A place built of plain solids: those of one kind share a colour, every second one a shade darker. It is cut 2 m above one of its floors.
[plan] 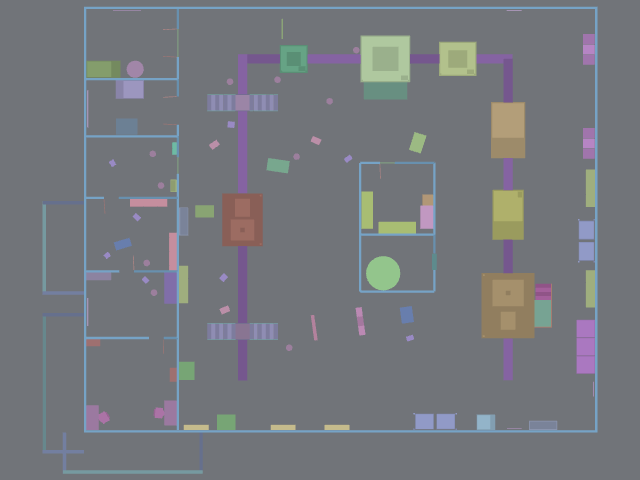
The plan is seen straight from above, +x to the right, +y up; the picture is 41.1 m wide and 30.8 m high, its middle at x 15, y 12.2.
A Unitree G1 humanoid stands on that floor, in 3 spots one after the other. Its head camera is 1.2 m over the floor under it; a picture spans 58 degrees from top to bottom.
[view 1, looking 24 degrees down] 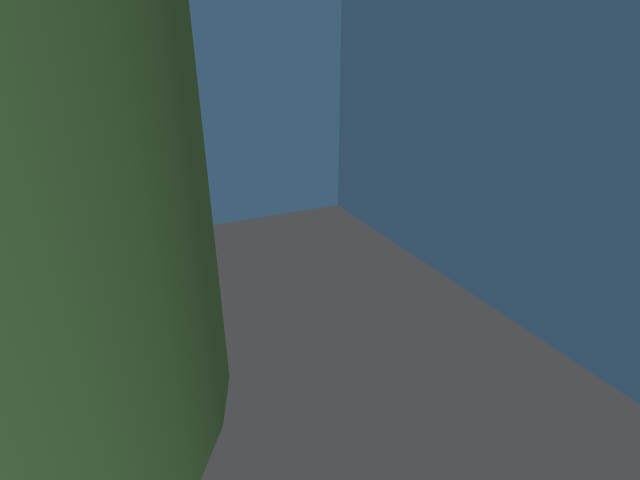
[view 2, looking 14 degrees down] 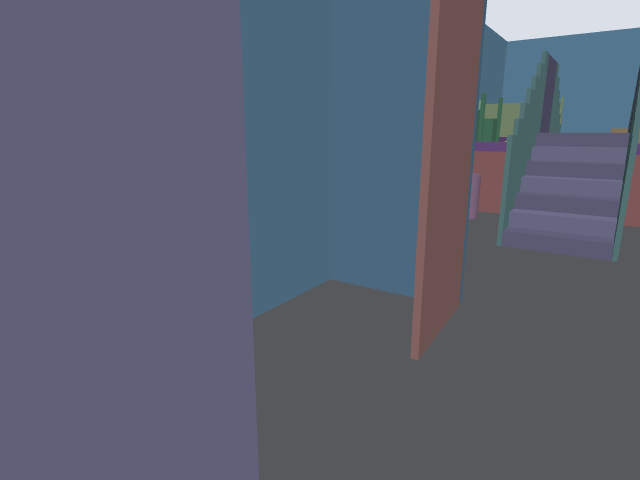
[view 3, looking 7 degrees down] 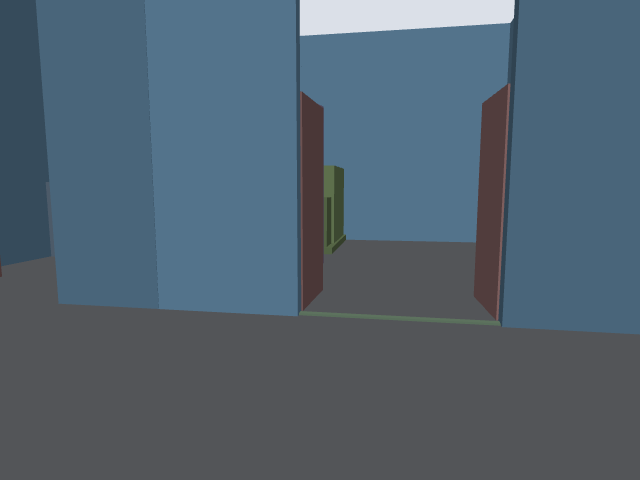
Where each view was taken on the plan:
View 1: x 20.68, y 10.89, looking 155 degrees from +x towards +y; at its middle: ground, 2.95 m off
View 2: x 2.90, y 20.60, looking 34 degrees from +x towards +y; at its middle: wall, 3.42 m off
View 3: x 9.78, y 24.82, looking -170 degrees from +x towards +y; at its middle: door_leaf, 4.80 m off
